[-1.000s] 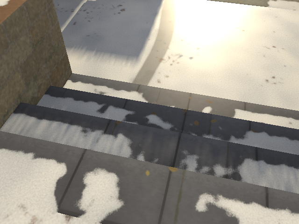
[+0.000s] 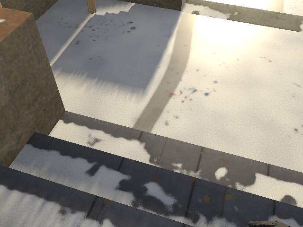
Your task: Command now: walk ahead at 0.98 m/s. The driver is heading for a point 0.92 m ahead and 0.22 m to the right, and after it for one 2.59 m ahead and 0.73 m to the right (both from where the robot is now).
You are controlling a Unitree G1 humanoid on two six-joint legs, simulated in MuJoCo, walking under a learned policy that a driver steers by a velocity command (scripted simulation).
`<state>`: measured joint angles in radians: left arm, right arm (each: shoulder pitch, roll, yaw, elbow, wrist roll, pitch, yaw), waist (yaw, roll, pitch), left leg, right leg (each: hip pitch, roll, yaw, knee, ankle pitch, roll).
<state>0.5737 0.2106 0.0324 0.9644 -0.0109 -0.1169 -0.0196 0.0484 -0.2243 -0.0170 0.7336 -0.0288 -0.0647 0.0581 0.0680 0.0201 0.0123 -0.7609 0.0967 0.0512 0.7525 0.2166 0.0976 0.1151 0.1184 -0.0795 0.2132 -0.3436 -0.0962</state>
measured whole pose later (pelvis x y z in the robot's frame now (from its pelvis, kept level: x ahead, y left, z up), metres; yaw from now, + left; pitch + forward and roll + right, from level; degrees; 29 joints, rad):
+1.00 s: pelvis +0.82 -0.02 -0.34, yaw -8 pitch -1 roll +2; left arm 0.43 0.24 0.07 1.00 0.03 -0.02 0.02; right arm 0.28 -0.21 -0.05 0.96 -0.04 -0.10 0.02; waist 0.06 -0.02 0.00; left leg -0.29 -0.01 0.13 0.74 -0.43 0.05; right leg -0.54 -0.04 0.08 1.55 -0.34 -0.11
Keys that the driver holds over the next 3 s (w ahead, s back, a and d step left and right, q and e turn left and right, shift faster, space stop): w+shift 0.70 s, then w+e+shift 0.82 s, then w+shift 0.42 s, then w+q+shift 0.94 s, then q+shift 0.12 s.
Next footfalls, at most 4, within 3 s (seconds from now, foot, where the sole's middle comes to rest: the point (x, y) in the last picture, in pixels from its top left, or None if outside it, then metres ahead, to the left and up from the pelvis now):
0.10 left None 0.29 0.10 -0.77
0.46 right None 0.48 -0.12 -0.93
0.86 left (154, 184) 0.85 0.07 -1.09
1.28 right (189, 156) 1.17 -0.16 -1.24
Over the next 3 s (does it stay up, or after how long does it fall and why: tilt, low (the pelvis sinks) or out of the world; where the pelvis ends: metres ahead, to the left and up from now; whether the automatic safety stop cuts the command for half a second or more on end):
stays up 2.42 -0.83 -0.66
